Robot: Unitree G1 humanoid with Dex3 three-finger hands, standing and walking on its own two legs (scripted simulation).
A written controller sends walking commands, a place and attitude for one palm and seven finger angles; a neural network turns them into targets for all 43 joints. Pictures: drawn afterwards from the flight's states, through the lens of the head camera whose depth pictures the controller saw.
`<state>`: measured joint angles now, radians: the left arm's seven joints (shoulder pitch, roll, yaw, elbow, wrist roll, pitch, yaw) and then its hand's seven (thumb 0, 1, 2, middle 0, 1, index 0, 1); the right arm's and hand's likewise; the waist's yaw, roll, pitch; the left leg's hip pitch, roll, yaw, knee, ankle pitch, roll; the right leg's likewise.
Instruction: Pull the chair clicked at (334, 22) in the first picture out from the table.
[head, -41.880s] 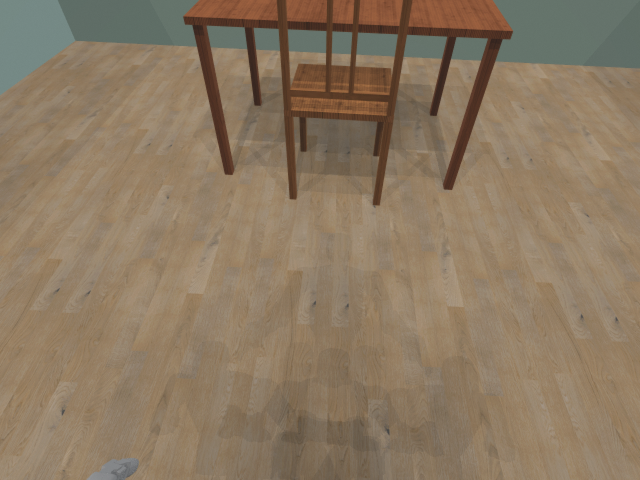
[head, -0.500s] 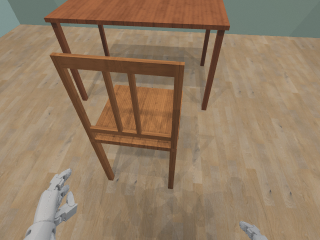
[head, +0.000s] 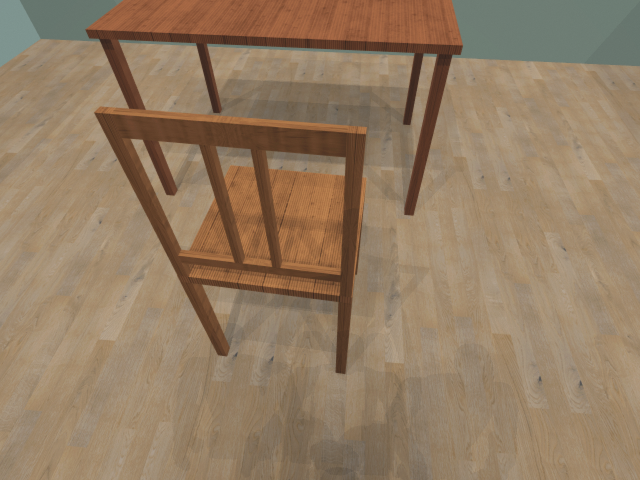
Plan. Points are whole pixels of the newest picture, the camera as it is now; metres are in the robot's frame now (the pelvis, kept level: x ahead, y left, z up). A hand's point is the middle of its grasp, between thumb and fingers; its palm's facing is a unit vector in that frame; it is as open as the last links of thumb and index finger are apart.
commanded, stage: let the arm hang, fingers relaxed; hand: left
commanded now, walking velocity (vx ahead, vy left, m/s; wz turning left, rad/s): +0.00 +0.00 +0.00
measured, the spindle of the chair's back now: (225, 210) +0.59 +0.22 -0.06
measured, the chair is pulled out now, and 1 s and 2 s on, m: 0.59 0.59 0.59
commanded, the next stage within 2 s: look to check the result in 0.48 s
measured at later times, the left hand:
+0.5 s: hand out of the picture -0.01 +0.15 -0.17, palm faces +0.01 -0.99 -0.16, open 7.4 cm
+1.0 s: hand out of the picture +0.00 +0.16 -0.17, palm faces +0.01 -0.98 -0.17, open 7.3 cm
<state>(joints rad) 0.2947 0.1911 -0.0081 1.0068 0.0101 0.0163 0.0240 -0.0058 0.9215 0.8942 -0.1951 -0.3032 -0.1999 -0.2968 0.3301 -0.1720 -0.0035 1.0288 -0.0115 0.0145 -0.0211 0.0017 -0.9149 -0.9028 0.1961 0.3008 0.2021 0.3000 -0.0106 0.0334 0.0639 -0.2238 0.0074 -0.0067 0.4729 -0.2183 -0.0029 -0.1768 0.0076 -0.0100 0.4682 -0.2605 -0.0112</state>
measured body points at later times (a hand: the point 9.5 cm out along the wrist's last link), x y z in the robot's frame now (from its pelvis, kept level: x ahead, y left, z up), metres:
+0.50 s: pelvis +0.00 +0.00 +0.00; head +0.02 -0.01 +0.45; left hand -0.01 +0.21 -0.16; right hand -0.02 -0.21 -0.16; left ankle +0.02 +0.12 -0.74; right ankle +0.00 -0.11 -0.74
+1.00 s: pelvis +0.00 +0.00 +0.00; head +0.02 -0.01 +0.45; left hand +0.00 +0.21 -0.16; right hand -0.02 -0.21 -0.16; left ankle +0.02 +0.12 -0.74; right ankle +0.00 -0.11 -0.74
